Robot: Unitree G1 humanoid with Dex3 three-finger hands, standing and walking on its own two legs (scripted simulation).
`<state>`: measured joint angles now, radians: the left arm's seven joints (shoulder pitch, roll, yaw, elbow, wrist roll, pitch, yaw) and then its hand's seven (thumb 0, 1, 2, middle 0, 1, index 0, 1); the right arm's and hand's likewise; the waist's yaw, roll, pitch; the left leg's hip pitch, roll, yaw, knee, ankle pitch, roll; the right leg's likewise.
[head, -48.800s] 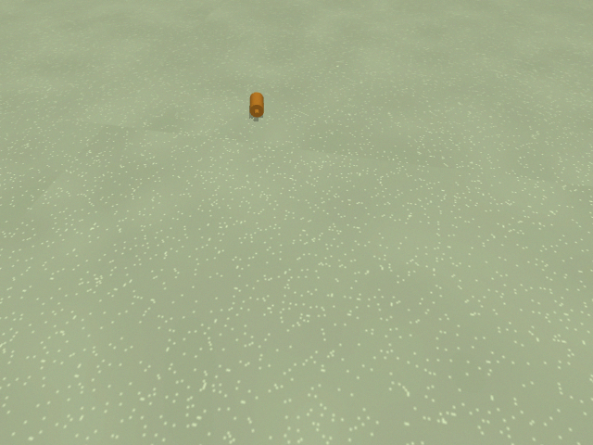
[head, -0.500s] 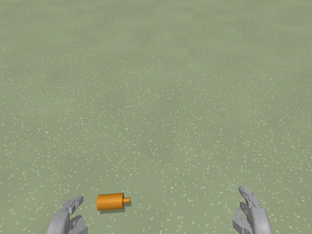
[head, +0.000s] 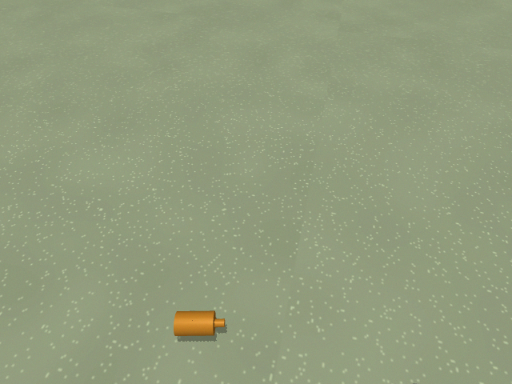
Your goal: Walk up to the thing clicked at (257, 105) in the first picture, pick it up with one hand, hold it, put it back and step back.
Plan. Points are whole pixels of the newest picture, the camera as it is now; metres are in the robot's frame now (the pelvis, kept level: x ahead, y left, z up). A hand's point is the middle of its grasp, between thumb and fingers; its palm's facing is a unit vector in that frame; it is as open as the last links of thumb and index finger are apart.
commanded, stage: stand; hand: left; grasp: from above
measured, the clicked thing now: (200, 323) +0.43 +0.22 -0.72
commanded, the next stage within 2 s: none
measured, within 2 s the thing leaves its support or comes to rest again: neither
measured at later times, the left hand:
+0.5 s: hand out of the picture +0.03 +0.24 -0.14, palm faces +0.03 -0.94 -0.34, open 7.4 cm
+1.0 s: hand out of the picture +0.06 +0.23 -0.14, palm faces +0.01 -0.94 -0.33, open 7.4 cm
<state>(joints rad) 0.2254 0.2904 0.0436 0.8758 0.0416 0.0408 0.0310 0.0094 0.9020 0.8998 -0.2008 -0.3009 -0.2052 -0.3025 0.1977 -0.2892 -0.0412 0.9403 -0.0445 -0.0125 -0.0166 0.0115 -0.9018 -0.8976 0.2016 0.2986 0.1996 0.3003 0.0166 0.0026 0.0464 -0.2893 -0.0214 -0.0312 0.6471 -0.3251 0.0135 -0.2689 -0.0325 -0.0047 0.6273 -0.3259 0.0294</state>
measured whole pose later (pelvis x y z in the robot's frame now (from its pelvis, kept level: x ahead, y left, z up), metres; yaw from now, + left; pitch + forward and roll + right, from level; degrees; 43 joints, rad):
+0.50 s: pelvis -0.01 +0.00 +0.02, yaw +0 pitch -5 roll +0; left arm 0.17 0.30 0.03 1.14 0.03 0.01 0.02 0.01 0.90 0.90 -0.20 -0.30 -0.21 -0.30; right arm 0.16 -0.29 -0.03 1.11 -0.02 0.01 -0.01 0.01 -0.90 -0.90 0.20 0.30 0.20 0.30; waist 0.01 0.02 0.06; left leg -0.12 -0.03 -0.04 0.38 -0.18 0.01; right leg -0.10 -0.04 -0.01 0.38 -0.19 0.03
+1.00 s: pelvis +0.00 -0.01 +0.02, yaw +0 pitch -4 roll +0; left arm 0.12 0.30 0.03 1.16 0.02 0.00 0.01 0.00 0.90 0.90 -0.20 -0.30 -0.21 -0.30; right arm 0.13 -0.32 -0.01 1.14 -0.02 0.00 -0.01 0.01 -0.90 -0.90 0.20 0.30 0.20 0.30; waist 0.00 0.02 0.07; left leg -0.11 0.00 -0.04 0.35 -0.17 -0.01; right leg -0.09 -0.02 -0.02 0.34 -0.18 0.01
